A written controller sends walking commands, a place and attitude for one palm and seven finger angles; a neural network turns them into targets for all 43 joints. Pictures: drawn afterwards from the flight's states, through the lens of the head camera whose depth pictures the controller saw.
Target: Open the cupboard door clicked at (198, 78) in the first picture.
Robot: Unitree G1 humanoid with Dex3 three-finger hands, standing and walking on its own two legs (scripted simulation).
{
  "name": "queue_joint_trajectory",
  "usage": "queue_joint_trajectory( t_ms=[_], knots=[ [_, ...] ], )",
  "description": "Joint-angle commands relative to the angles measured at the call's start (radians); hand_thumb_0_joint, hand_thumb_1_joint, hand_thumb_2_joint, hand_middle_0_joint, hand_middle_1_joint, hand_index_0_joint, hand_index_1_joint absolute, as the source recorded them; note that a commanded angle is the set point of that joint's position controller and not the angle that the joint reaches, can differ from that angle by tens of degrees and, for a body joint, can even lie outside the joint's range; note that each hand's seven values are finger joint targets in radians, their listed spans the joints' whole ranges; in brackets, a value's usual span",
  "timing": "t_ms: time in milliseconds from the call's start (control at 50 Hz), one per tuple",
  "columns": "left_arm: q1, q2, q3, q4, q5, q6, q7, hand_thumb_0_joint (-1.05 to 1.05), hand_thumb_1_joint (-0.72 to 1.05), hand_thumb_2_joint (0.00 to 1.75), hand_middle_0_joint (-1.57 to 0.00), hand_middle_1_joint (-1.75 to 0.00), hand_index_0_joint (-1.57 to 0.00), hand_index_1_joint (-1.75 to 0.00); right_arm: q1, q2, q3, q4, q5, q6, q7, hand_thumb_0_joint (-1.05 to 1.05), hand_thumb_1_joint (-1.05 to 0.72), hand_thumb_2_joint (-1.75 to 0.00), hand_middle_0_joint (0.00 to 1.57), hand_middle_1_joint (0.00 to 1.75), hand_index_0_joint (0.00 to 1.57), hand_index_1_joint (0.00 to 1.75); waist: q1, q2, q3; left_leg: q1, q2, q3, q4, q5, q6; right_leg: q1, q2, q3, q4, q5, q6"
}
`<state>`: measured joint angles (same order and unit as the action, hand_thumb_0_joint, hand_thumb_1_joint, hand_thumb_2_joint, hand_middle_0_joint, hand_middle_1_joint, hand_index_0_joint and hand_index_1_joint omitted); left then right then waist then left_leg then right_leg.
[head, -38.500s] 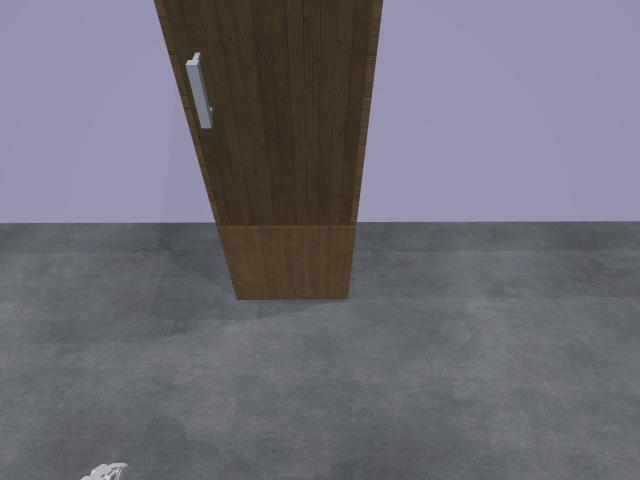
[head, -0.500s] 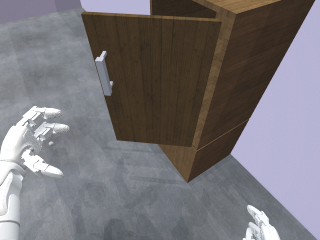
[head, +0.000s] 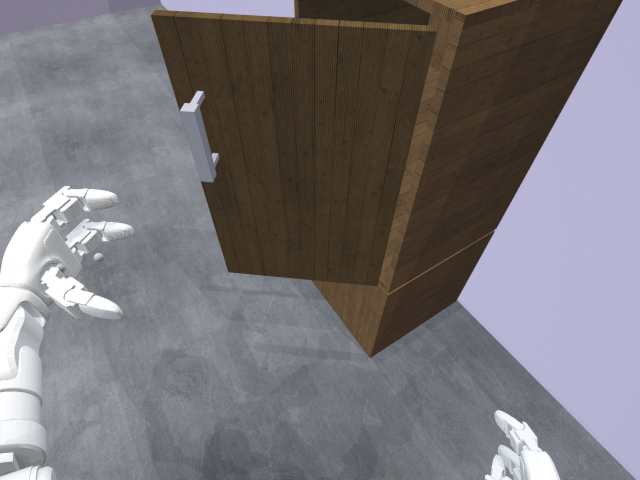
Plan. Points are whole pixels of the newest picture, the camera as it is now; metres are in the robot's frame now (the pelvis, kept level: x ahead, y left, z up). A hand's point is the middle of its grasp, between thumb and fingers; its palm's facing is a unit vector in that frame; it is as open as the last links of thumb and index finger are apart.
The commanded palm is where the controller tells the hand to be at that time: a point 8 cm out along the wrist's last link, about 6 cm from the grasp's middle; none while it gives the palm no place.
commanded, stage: move the hooked fingers beside the handle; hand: left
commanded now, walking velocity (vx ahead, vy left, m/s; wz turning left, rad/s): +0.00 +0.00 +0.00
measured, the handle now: (203, 137) +0.58 +0.23 +0.10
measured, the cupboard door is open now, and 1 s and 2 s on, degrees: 51 51 51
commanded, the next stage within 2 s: none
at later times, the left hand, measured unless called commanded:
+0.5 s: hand (127, 208) +0.41 +0.29 +0.11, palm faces -0.03 -1.00 +0.00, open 14.0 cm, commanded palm +0.39 +0.34 +0.11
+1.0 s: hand (142, 176) +0.48 +0.29 +0.11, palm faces -0.05 -1.00 +0.00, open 14.0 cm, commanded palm +0.46 +0.34 +0.10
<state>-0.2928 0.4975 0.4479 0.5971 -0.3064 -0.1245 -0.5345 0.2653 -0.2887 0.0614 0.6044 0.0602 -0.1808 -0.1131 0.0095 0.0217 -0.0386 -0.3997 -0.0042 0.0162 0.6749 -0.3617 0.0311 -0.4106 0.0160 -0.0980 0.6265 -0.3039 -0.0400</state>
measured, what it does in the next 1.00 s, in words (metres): stands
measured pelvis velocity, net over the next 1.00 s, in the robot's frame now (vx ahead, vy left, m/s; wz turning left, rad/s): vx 0.01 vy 0.03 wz -0.04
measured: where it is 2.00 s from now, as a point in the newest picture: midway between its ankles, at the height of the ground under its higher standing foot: outside the picture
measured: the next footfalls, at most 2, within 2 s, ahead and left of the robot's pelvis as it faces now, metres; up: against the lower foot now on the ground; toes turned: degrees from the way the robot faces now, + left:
none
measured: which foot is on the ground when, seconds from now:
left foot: down 0.00-1.00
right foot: down 0.00-1.00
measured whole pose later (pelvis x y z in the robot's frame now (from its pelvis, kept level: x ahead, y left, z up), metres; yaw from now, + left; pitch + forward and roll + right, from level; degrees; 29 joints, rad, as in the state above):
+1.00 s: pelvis +0.01 +0.03 -0.01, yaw -2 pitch +15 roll -3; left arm -0.83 0.68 0.47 1.16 -0.16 -0.27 -0.53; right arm 0.40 -0.30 0.05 0.62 0.03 0.01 -0.06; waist -0.12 0.00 -0.07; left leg -0.62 -0.01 0.05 0.77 -0.40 0.07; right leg -0.63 0.01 -0.07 0.68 -0.31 0.00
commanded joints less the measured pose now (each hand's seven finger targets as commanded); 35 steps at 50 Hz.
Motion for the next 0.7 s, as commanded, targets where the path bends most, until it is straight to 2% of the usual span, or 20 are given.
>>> queue_joint_trajectory(
  t_ms=[0, 20, 60, 80, 120, 160, 200, 220, 240, 280, 300, 360, 420, 460, 500, 520, 580, 600, 640, 680],
  knots=[
    [-0.386, 0.314, 0.067, -0.157, -0.029, -0.090, -0.021, 0.00, -0.50, 0.30, -0.30, -1.20, -0.30, -1.20, 0.005, -0.145, -0.063, -0.128, 0.005, -0.044, -0.004, 0.00, -0.90, -0.90, 0.20, 0.30, 0.20, 0.30, -0.034, 0.068, -0.283, 0.072, -0.004, -0.036, -0.071, 0.282, 0.000, 0.128, -0.013, 0.091, -0.056, 0.275, 0.010],
    [-0.383, 0.321, 0.076, -0.111, -0.030, -0.086, -0.024, 0.00, -0.50, 0.30, -0.30, -1.20, -0.30, -1.20, 0.014, -0.151, -0.064, -0.126, 0.005, -0.040, -0.002, 0.00, -0.90, -0.90, 0.20, 0.30, 0.20, 0.30, -0.032, 0.022, -0.270, 0.045, -0.004, -0.036, -0.070, 0.268, 0.001, 0.123, -0.012, 0.091, -0.056, 0.268, 0.014],
    [-0.375, 0.358, 0.108, -0.027, -0.026, -0.083, -0.026, 0.00, -0.50, 0.30, -0.30, -1.20, -0.30, -1.20, 0.026, -0.161, -0.067, -0.123, 0.005, -0.029, 0.004, 0.00, -0.90, -0.90, 0.20, 0.30, 0.20, 0.30, -0.029, 0.007, -0.245, 0.000, -0.004, -0.031, -0.069, 0.249, 0.001, 0.112, -0.015, 0.093, -0.053, 0.253, 0.015],
    [-0.384, 0.388, 0.128, -0.011, -0.029, -0.085, -0.030, 0.00, -0.50, 0.30, -0.30, -1.20, -0.30, -1.20, 0.034, -0.165, -0.068, -0.128, 0.004, -0.022, 0.007, 0.00, -0.90, -0.90, 0.20, 0.30, 0.20, 0.30, -0.016, -0.009, -0.254, -0.018, -0.004, -0.031, -0.064, 0.255, 0.001, 0.142, -0.016, 0.101, -0.046, 0.264, 0.012],
    [-0.413, 0.398, 0.126, -0.012, -0.014, -0.093, -0.034, 0.00, -0.50, 0.30, -0.30, -1.20, -0.30, -1.20, 0.041, -0.167, -0.071, -0.137, 0.004, -0.014, 0.012, 0.00, -0.90, -0.90, 0.20, 0.30, 0.20, 0.30, -0.018, 0.030, -0.286, -0.016, -0.006, -0.024, -0.060, 0.265, 0.003, 0.135, -0.015, 0.103, -0.037, 0.280, 0.014],
    [-0.492, 0.386, 0.095, -0.018, -0.003, -0.111, -0.030, 0.00, -0.50, 0.30, -0.30, -1.20, -0.30, -1.20, 0.055, -0.165, -0.073, -0.132, 0.005, -0.007, 0.014, 0.00, -0.90, -0.90, 0.20, 0.30, 0.20, 0.30, -0.038, 0.061, -0.287, 0.002, -0.003, -0.028, -0.059, 0.263, 0.002, 0.099, -0.010, 0.097, -0.037, 0.261, 0.013],
    [-0.505, 0.413, 0.120, -0.030, -0.007, -0.132, -0.028, 0.00, -0.50, 0.30, -0.30, -1.20, -0.30, -1.20, 0.074, -0.167, -0.079, -0.134, 0.002, 0.000, 0.015, 0.00, -0.90, -0.90, 0.20, 0.30, 0.20, 0.30, -0.032, 0.069, -0.337, 0.029, -0.002, -0.030, -0.053, 0.298, 0.003, 0.114, -0.004, 0.098, -0.028, 0.289, 0.010],
    [-0.502, 0.388, 0.102, -0.002, -0.007, -0.133, -0.029, 0.00, -0.50, 0.30, -0.30, -1.20, -0.30, -1.20, 0.079, -0.167, -0.078, -0.132, 0.003, 0.005, 0.016, 0.00, -0.90, -0.90, 0.20, 0.30, 0.20, 0.30, -0.041, 0.057, -0.321, 0.025, -0.001, -0.028, -0.053, 0.291, 0.004, 0.098, -0.002, 0.095, -0.030, 0.287, 0.012],
    [-0.542, 0.398, 0.100, -0.003, -0.002, -0.141, -0.027, 0.00, -0.50, 0.30, -0.30, -1.20, -0.30, -1.20, 0.086, -0.170, -0.079, -0.120, 0.003, 0.008, 0.016, 0.00, -0.90, -0.90, 0.20, 0.30, 0.20, 0.30, -0.046, 0.073, -0.324, 0.026, 0.002, -0.034, -0.056, 0.291, 0.002, 0.088, -0.003, 0.091, -0.029, 0.281, 0.011],
    [-0.566, 0.400, 0.097, 0.055, -0.003, -0.140, -0.030, 0.00, -0.50, 0.30, -0.30, -1.20, -0.30, -1.20, 0.102, -0.175, -0.079, -0.114, 0.002, 0.017, 0.014, 0.00, -0.90, -0.90, 0.20, 0.30, 0.20, 0.30, -0.054, 0.034, -0.305, 0.012, 0.004, -0.035, -0.054, 0.278, 0.004, 0.074, -0.001, 0.089, -0.030, 0.265, 0.009],
    [-0.566, 0.423, 0.114, 0.078, 0.005, -0.140, -0.030, 0.00, -0.50, 0.30, -0.30, -1.20, -0.30, -1.20, 0.108, -0.179, -0.081, -0.110, 0.002, 0.022, 0.015, 0.00, -0.90, -0.90, 0.20, 0.30, 0.20, 0.30, -0.049, 0.041, -0.309, 0.007, 0.003, -0.036, -0.055, 0.286, 0.004, 0.073, 0.000, 0.090, -0.027, 0.273, 0.010],
    [-0.617, 0.399, 0.072, 0.081, 0.027, -0.150, -0.020, 0.00, -0.50, 0.30, -0.30, -1.20, -0.30, -1.20, 0.120, -0.176, -0.081, -0.107, 0.000, 0.032, 0.017, 0.00, -0.90, -0.90, 0.20, 0.30, 0.20, 0.30, -0.059, 0.093, -0.327, 0.038, 0.006, -0.046, -0.058, 0.297, -0.001, 0.033, 0.001, 0.079, -0.024, 0.249, 0.008],
    [-0.687, 0.424, 0.084, 0.132, 0.032, -0.159, -0.012, 0.00, -0.50, 0.30, -0.30, -1.20, -0.30, -1.20, 0.141, -0.182, -0.082, -0.092, -0.004, 0.047, 0.018, 0.00, -0.90, -0.90, 0.20, 0.30, 0.20, 0.30, -0.074, 0.060, -0.328, 0.037, 0.011, -0.050, -0.050, 0.308, -0.001, 0.020, 0.005, 0.077, -0.021, 0.258, 0.009],
    [-0.689, 0.446, 0.101, 0.178, 0.042, -0.167, -0.007, 0.00, -0.50, 0.30, -0.30, -1.20, -0.30, -1.20, 0.153, -0.186, -0.083, -0.088, -0.007, 0.055, 0.018, 0.00, -0.90, -0.90, 0.20, 0.30, 0.20, 0.30, -0.069, 0.057, -0.336, 0.019, 0.012, -0.052, -0.048, 0.309, -0.003, 0.021, 0.004, 0.076, -0.015, 0.254, 0.009],
    [-0.709, 0.459, 0.107, 0.167, 0.046, -0.182, -0.010, 0.00, -0.50, 0.30, -0.30, -1.20, -0.30, -1.20, 0.166, -0.186, -0.086, -0.091, -0.011, 0.065, 0.021, 0.00, -0.90, -0.90, 0.20, 0.30, 0.20, 0.30, -0.065, 0.073, -0.393, 0.054, 0.015, -0.051, -0.038, 0.378, -0.007, 0.037, 0.006, 0.078, -0.003, 0.303, 0.009],
    [-0.703, 0.438, 0.087, 0.183, 0.049, -0.182, -0.013, 0.00, -0.50, 0.30, -0.30, -1.20, -0.30, -1.20, 0.169, -0.184, -0.085, -0.089, -0.011, 0.070, 0.024, 0.00, -0.90, -0.90, 0.20, 0.30, 0.20, 0.30, -0.068, 0.090, -0.388, 0.062, 0.016, -0.050, -0.034, 0.399, -0.009, 0.023, 0.006, 0.076, -0.002, 0.311, 0.009],
    [-0.706, 0.461, 0.107, 0.215, 0.048, -0.185, -0.014, 0.00, -0.50, 0.30, -0.30, -1.20, -0.30, -1.20, 0.184, -0.189, -0.087, -0.090, -0.014, 0.087, 0.028, 0.00, -0.90, -0.90, 0.20, 0.30, 0.20, 0.30, -0.067, 0.067, -0.377, 0.060, 0.023, -0.056, -0.025, 0.444, -0.014, 0.009, 0.010, 0.071, 0.005, 0.321, 0.007],
    [-0.734, 0.440, 0.081, 0.229, 0.052, -0.182, -0.019, 0.00, -0.50, 0.30, -0.30, -1.20, -0.30, -1.20, 0.185, -0.188, -0.085, -0.087, -0.012, 0.092, 0.030, 0.00, -0.90, -0.90, 0.20, 0.30, 0.20, 0.30, -0.082, 0.075, -0.374, 0.062, 0.023, -0.053, -0.024, 0.439, -0.012, -0.010, 0.011, 0.072, 0.002, 0.320, 0.012],
    [-0.758, 0.455, 0.082, 0.267, 0.064, -0.181, -0.017, 0.00, -0.50, 0.30, -0.30, -1.20, -0.30, -1.20, 0.192, -0.191, -0.085, -0.082, -0.013, 0.102, 0.030, 0.00, -0.90, -0.90, 0.20, 0.30, 0.20, 0.30, -0.086, 0.084, -0.341, 0.044, 0.024, -0.059, -0.026, 0.403, -0.014, -0.043, 0.011, 0.067, 0.002, 0.281, 0.011],
    [-0.818, 0.447, 0.068, 0.256, 0.064, -0.194, -0.014, 0.00, -0.50, 0.30, -0.30, -1.20, -0.30, -1.20, 0.202, -0.192, -0.088, -0.080, -0.015, 0.110, 0.029, 0.00, -0.90, -0.90, 0.20, 0.30, 0.20, 0.30, -0.099, 0.076, -0.363, 0.061, 0.027, -0.063, -0.016, 0.434, -0.016, -0.046, 0.013, 0.066, 0.008, 0.292, 0.009]
  ],
)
